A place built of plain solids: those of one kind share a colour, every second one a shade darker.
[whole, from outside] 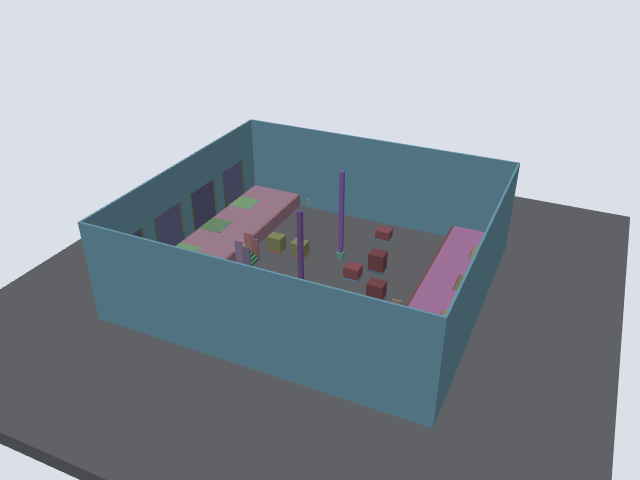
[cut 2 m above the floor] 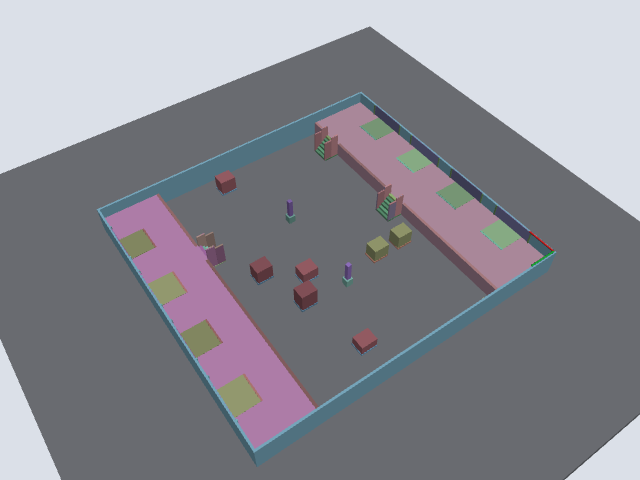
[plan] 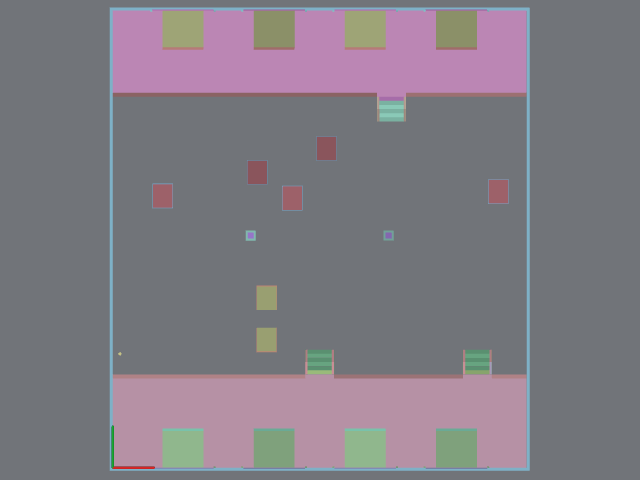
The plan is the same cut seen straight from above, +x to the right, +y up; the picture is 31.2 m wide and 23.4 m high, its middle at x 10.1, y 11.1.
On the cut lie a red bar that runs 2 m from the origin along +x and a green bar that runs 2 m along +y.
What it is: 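The dock platform, its doors, stairs and ramp, and the hall's floor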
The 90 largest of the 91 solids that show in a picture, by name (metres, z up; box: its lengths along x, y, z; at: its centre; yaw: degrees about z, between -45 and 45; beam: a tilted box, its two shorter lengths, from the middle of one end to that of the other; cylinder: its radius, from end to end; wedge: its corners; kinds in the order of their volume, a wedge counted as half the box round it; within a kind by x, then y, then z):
{
 "south_deck_1": {"box": [20.17, 4.55, 1.15], "at": [10.09, 2.27, 0.53]},
 "north_deck_1": {"box": [20.17, 4.2, 1.15], "at": [10.09, 20.19, 0.53]},
 "wall_1": {"box": [0.15, 22.59, 7.26], "at": [-0.07, 11.14, 3.58]},
 "wall_2": {"box": [20.47, 0.15, 7.26], "at": [10.09, -0.07, 3.58]},
 "wall_3": {"box": [20.47, 0.15, 7.26], "at": [10.09, 22.36, 3.58]},
 "wall_4": {"box": [0.15, 22.59, 7.26], "at": [20.25, 11.14, 3.58]},
 "stage_load_1": {"box": [0.95, 1.15, 0.68], "at": [2.44, 13.25, 0.48]},
 "stage_load_2": {"box": [0.95, 1.15, 1.34], "at": [7.04, 14.39, 0.81]},
 "stage_load_3": {"box": [0.95, 1.15, 0.85], "at": [8.75, 13.14, 0.56]},
 "stage_load_4": {"box": [0.95, 1.15, 1.1], "at": [10.42, 15.56, 0.69]},
 "stage_load_5": {"box": [0.95, 1.15, 1.11], "at": [18.8, 13.46, 0.7]},
 "floor_pinch_load_1": {"box": [0.95, 1.15, 1.05], "at": [7.5, 6.25, 0.67]},
 "floor_pinch_load_2": {"box": [0.95, 1.15, 1.0], "at": [7.5, 8.26, 0.64]},
 "north_shutter_1": {"box": [3.0, 0.05, 3.25], "at": [3.42, 22.31, 2.67]},
 "north_shutter_2": {"box": [3.0, 0.05, 3.25], "at": [7.87, 22.31, 2.67]},
 "north_shutter_3": {"box": [3.0, 0.05, 3.25], "at": [12.31, 22.31, 2.67]},
 "north_shutter_4": {"box": [3.0, 0.05, 3.25], "at": [16.75, 22.31, 2.67]},
 "south_shutter_1": {"box": [3.0, 0.05, 3.25], "at": [3.42, -0.03, 2.67]},
 "south_shutter_2": {"box": [3.0, 0.05, 3.25], "at": [7.87, -0.03, 2.67]},
 "south_shutter_3": {"box": [3.0, 0.05, 3.25], "at": [12.31, -0.03, 2.67]},
 "south_shutter_4": {"box": [3.0, 0.05, 3.25], "at": [16.75, -0.03, 2.67]},
 "south_stair_steps_1": {"box": [1.2, 0.2, 0.97], "at": [10.09, 4.85, 0.43]},
 "south_stair_steps_2": {"box": [1.2, 0.2, 0.78], "at": [10.09, 5.05, 0.34]},
 "south_stair_steps_3": {"box": [1.2, 0.2, 0.6], "at": [10.09, 5.25, 0.25]},
 "south_stair_steps_4": {"box": [1.2, 0.2, 0.42], "at": [10.09, 5.45, 0.16]},
 "south_stair_steps_5": {"box": [1.2, 0.2, 0.23], "at": [10.09, 5.65, 0.07]},
 "south_stair_steps_6": {"box": [1.2, 0.2, 0.97], "at": [17.77, 4.85, 0.43]},
 "south_stair_steps_7": {"box": [1.2, 0.2, 0.78], "at": [17.77, 5.05, 0.34]},
 "south_stair_steps_8": {"box": [1.2, 0.2, 0.6], "at": [17.77, 5.25, 0.25]},
 "south_stair_steps_9": {"box": [1.2, 0.2, 0.42], "at": [17.77, 5.45, 0.16]},
 "south_stair_steps_10": {"box": [1.2, 0.2, 0.23], "at": [17.77, 5.65, 0.07]},
 "column_1": {"box": [0.3, 0.3, 7.26], "at": [6.72, 11.32, 3.58]},
 "column_2": {"box": [0.3, 0.3, 7.26], "at": [13.45, 11.32, 3.58]},
 "stage_pal_1": {"box": [1.0, 1.2, 0.19], "at": [2.44, 13.25, 0.04]},
 "stage_pal_2": {"box": [1.0, 1.2, 0.19], "at": [7.04, 14.39, 0.04]},
 "stage_pal_3": {"box": [1.0, 1.2, 0.19], "at": [8.75, 13.14, 0.04]},
 "stage_pal_4": {"box": [1.0, 1.2, 0.19], "at": [10.42, 15.56, 0.04]},
 "stage_pal_5": {"box": [1.0, 1.2, 0.19], "at": [18.8, 13.46, 0.04]},
 "dock_south_cheek_whole_1": {"box": [0.11, 0.6, 2.15], "at": [9.44, 4.85, 1.02]},
 "dock_south_cheek_whole_2": {"box": [0.11, 0.6, 1.78], "at": [9.44, 5.45, 0.84]},
 "dock_south_cheek_whole_3": {"box": [0.11, 0.6, 2.15], "at": [10.73, 4.85, 1.02]},
 "dock_south_cheek_whole_4": {"box": [0.11, 0.6, 1.78], "at": [10.73, 5.45, 0.84]},
 "dock_south_cheek_whole_5": {"box": [0.11, 0.6, 2.15], "at": [17.13, 4.85, 1.02]},
 "dock_south_cheek_whole_6": {"box": [0.11, 0.6, 1.78], "at": [17.13, 5.45, 0.84]},
 "dock_south_cheek_whole_7": {"box": [0.11, 0.6, 2.15], "at": [18.42, 4.85, 1.02]},
 "dock_south_cheek_whole_8": {"box": [0.11, 0.6, 1.78], "at": [18.42, 5.45, 0.84]},
 "north_lev_1": {"box": [2.0, 1.78, 0.07], "at": [3.42, 21.39, 1.08]},
 "north_lev_2": {"box": [2.0, 1.78, 0.07], "at": [7.86, 21.39, 1.08]},
 "north_lev_3": {"box": [2.0, 1.78, 0.07], "at": [12.31, 21.39, 1.08]},
 "north_lev_4": {"box": [2.0, 1.78, 0.07], "at": [16.75, 21.39, 1.08]},
 "south_lev_1": {"box": [2.0, 1.78, 0.07], "at": [3.42, 0.9, 1.08]},
 "south_lev_2": {"box": [2.0, 1.78, 0.07], "at": [7.86, 0.9, 1.08]},
 "south_lev_3": {"box": [2.0, 1.78, 0.07], "at": [12.31, 0.9, 1.08]},
 "south_lev_4": {"box": [2.0, 1.78, 0.07], "at": [16.75, 0.9, 1.08]},
 "north_stair_steps_1": {"box": [1.2, 0.2, 0.23], "at": [13.59, 16.98, 0.07]},
 "north_stair_steps_2": {"box": [1.2, 0.2, 0.42], "at": [13.59, 17.18, 0.16]},
 "north_stair_steps_3": {"box": [1.2, 0.2, 0.6], "at": [13.59, 17.38, 0.25]},
 "north_stair_steps_4": {"box": [1.2, 0.2, 0.78], "at": [13.59, 17.58, 0.34]},
 "north_stair_steps_5": {"box": [1.2, 0.2, 0.97], "at": [13.59, 17.78, 0.43]},
 "south_stair_stair_head_1": {"box": [1.2, 0.2, 1.15], "at": [10.09, 4.65, 0.53]},
 "south_stair_stair_head_2": {"box": [1.2, 0.2, 1.15], "at": [17.77, 4.65, 0.53]},
 "floor_pinch_pal_1": {"box": [1.0, 1.2, 0.19], "at": [7.5, 6.22, 0.04]},
 "floor_pinch_pal_2": {"box": [1.0, 1.2, 0.19], "at": [7.5, 8.28, 0.04]},
 "dock_south_cheek_1": {"box": [0.1, 0.6, 1.74], "at": [9.44, 5.45, 0.82]},
 "dock_south_cheek_2": {"box": [0.1, 0.6, 2.11], "at": [10.74, 4.85, 1.0]},
 "dock_south_cheek_3": {"box": [0.1, 0.6, 1.74], "at": [10.74, 5.45, 0.82]},
 "column_guard_1": {"box": [0.5, 0.5, 0.65], "at": [6.72, 11.32, 0.28]},
 "column_guard_2": {"box": [0.5, 0.5, 0.65], "at": [13.45, 11.32, 0.28]},
 "north_stair_stair_head_1": {"box": [1.2, 0.2, 1.15], "at": [13.59, 17.98, 0.53]},
 "dock_north_cheek_whole_1": {"box": [0.11, 0.6, 1.78], "at": [14.23, 17.18, 0.84]},
 "dock_north_cheek_whole_2": {"box": [0.11, 0.6, 2.15], "at": [14.23, 17.78, 1.02]},
 "dock_north_cheek_1": {"box": [0.1, 0.6, 1.74], "at": [12.94, 17.18, 0.82]},
 "dock_north_cheek_2": {"box": [0.1, 0.6, 2.11], "at": [12.94, 17.78, 1.0]},
 "north_edge_1": {"box": [12.89, 0.2, 0.05], "at": [6.44, 18.19, 1.08]},
 "north_edge_2": {"box": [5.89, 0.2, 0.05], "at": [17.23, 18.19, 1.08]},
 "south_edge_1": {"box": [9.39, 0.2, 0.05], "at": [4.69, 4.45, 1.08]},
 "south_edge_2": {"box": [6.29, 0.2, 0.05], "at": [13.93, 4.45, 1.08]},
 "south_edge_3": {"box": [1.7, 0.2, 0.05], "at": [19.32, 4.45, 1.08]},
 "south_shutter_jamb_1": {"box": [0.1, 0.06, 3.35], "at": [1.87, 0.03, 2.73]},
 "south_shutter_jamb_2": {"box": [0.1, 0.06, 3.35], "at": [4.97, 0.03, 2.73]},
 "south_shutter_jamb_3": {"box": [0.1, 0.06, 3.35], "at": [6.32, 0.03, 2.73]},
 "south_shutter_jamb_4": {"box": [0.1, 0.06, 3.35], "at": [9.41, 0.03, 2.73]},
 "south_shutter_jamb_5": {"box": [0.1, 0.06, 3.35], "at": [10.76, 0.03, 2.73]},
 "south_lev_edge_1": {"box": [2.0, 0.12, 0.07], "at": [3.42, 1.85, 1.08]},
 "south_lev_edge_2": {"box": [2.0, 0.12, 0.07], "at": [7.86, 1.85, 1.08]},
 "south_lev_edge_3": {"box": [2.0, 0.12, 0.07], "at": [12.31, 1.85, 1.08]},
 "south_lev_edge_4": {"box": [2.0, 0.12, 0.07], "at": [16.75, 1.85, 1.08]},
 "north_lev_edge_1": {"box": [2.0, 0.12, 0.07], "at": [3.42, 20.44, 1.08]},
 "north_lev_edge_2": {"box": [2.0, 0.12, 0.07], "at": [7.86, 20.44, 1.08]},
 "north_lev_edge_3": {"box": [2.0, 0.12, 0.07], "at": [12.31, 20.44, 1.08]}
}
